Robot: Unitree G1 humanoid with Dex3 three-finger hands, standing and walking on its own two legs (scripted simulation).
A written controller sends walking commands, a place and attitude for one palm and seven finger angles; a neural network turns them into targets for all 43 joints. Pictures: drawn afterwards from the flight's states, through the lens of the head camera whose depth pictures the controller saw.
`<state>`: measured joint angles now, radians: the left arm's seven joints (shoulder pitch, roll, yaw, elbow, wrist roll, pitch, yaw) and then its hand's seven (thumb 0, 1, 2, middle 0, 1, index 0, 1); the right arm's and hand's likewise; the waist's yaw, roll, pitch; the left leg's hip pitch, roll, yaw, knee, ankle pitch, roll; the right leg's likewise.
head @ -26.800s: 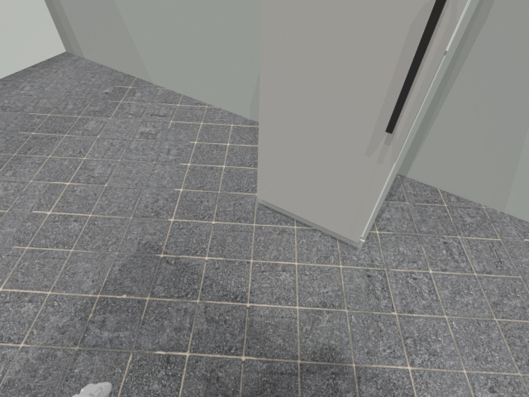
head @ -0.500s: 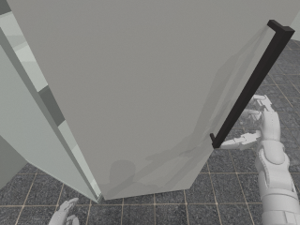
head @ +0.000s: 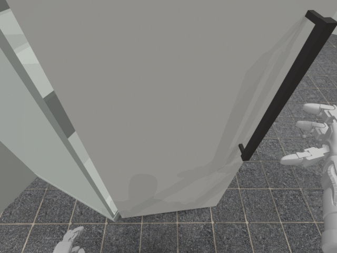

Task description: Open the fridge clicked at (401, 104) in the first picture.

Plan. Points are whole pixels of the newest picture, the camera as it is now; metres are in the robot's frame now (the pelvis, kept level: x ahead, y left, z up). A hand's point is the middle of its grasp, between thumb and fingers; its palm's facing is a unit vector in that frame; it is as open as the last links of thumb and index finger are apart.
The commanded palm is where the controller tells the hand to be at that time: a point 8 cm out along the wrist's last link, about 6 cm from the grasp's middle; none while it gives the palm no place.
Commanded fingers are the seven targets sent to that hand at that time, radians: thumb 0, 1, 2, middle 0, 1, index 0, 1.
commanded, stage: slip the hand off the handle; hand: right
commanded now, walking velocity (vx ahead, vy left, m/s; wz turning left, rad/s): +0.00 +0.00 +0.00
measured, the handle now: (269, 106) +0.43 -0.20 +0.14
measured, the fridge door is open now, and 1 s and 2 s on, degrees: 56 56 56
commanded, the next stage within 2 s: draw the hand back to the body in 0.76 s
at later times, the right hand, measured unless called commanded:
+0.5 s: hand (316, 167) +0.30 -0.28 +0.10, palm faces +0.25 +0.95 -0.19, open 14.6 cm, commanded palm +0.26 -0.32 +0.12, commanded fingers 0.00 0.55 -0.20 0.25 1.15 0.25 1.15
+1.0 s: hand (324, 180) +0.26 -0.27 +0.12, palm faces +0.28 +0.96 +0.05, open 14.6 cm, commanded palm +0.21 -0.31 +0.13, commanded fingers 0.00 0.55 -0.20 0.25 1.15 0.25 1.15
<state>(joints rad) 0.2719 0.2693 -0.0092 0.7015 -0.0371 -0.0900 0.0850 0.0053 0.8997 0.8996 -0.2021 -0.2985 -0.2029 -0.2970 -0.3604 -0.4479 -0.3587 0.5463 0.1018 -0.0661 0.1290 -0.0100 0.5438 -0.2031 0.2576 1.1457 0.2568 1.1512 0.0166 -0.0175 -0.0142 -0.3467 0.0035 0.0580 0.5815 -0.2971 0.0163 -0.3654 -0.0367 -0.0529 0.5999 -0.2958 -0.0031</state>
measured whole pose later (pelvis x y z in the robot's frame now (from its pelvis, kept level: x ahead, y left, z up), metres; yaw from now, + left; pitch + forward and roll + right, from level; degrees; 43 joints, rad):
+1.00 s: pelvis -0.01 +0.01 +0.00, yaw -2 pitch -2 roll +1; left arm 0.18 0.25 -0.06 0.74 -0.05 -0.20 0.14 0.01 0.90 0.90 -0.20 -0.30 -0.20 -0.30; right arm -0.02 -0.32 -0.37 0.14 0.35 0.02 0.20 -0.01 0.55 -0.20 0.26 1.15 0.26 1.15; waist -0.06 -0.03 0.00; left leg -0.24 0.00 0.10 0.55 -0.29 0.03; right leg -0.28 -0.04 -0.01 0.59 -0.28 0.01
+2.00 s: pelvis +0.00 -0.01 +0.02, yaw +1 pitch -7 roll +0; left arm 0.18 0.23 -0.02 0.71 0.02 -0.15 0.08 0.01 0.90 0.90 -0.20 -0.30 -0.20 -0.30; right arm 0.42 -0.34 -0.33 -0.33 0.08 -0.04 -0.12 0.01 -0.44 -0.68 0.23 0.56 0.23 0.57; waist -0.07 -0.05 0.04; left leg -0.03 0.01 0.04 0.36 -0.21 0.00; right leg -0.05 -0.02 -0.07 0.39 -0.22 -0.01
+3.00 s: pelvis -0.04 -0.03 +0.00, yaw +2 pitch -1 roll +0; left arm 0.19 0.24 0.00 0.57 0.00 -0.02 0.11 0.01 0.90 0.90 -0.20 -0.30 -0.20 -0.30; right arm 0.53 -0.43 -0.38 -0.45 0.05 -0.09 -0.15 0.02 -0.89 -0.90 0.22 0.30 0.22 0.30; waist -0.03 -0.04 0.01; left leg -0.29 0.03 0.00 0.51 -0.21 -0.03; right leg -0.29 0.00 -0.10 0.53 -0.22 -0.05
